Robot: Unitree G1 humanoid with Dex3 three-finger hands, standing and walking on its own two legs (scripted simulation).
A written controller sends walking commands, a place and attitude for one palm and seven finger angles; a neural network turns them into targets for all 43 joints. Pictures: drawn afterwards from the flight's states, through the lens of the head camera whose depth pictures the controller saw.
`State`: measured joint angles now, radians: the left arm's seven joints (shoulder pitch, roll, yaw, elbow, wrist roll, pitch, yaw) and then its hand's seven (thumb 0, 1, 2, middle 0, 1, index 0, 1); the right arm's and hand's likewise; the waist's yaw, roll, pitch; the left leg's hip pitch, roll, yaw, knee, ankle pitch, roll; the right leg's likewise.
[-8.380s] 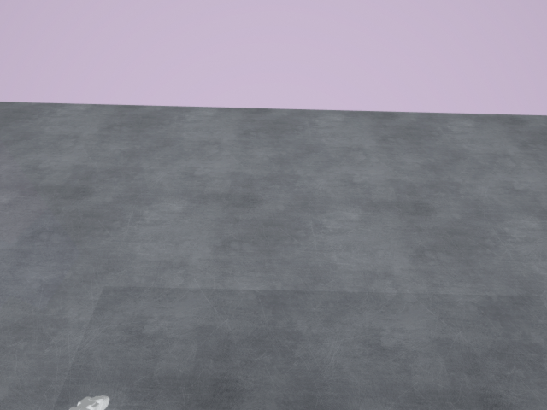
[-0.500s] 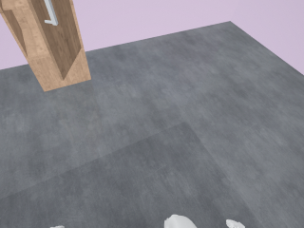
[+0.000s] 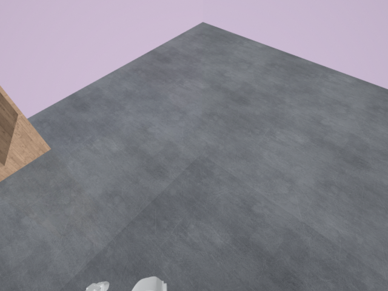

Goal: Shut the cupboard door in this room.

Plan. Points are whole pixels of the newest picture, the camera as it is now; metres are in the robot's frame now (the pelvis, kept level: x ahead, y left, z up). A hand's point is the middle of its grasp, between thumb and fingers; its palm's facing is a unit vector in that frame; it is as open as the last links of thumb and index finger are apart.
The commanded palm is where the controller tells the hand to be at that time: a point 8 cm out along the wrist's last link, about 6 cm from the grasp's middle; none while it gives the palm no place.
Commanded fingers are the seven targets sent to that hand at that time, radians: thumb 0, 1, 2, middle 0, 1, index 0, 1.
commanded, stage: walk around to get in front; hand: left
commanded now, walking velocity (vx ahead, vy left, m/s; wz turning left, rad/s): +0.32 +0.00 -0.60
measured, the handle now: out of the picture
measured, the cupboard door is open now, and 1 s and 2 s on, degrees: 57 57 57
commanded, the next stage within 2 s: walk to a spot facing it in 1.62 s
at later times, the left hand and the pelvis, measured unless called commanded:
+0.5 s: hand (119, 237) +0.27 +0.22 -0.16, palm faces -0.27 -0.95 -0.17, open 7.4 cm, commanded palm none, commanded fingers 0.00 0.90 0.90 -0.20 -0.30 -0.20 -0.30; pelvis +0.14 +0.04 +0.01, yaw -18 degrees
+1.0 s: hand (186, 173) +0.47 +0.05 -0.16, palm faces -0.42 -0.87 -0.24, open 7.1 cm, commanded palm none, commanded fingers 0.00 0.90 0.90 -0.20 -0.30 -0.20 -0.30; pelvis +0.31 -0.10 +0.00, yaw -28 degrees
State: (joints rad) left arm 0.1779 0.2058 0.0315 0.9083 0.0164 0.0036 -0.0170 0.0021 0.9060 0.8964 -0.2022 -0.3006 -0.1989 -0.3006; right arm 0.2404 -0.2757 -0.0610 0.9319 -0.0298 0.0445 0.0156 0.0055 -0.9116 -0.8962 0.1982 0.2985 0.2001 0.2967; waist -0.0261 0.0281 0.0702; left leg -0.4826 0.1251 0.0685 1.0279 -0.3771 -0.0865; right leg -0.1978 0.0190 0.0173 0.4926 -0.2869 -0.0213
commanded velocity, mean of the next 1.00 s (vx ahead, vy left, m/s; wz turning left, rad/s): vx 0.35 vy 0.00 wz -0.36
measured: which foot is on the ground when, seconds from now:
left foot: up 0.00-0.18, down 0.20-0.72, up 0.74-1.00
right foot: down 0.00-0.20, up 0.22-0.72, down 0.74-1.00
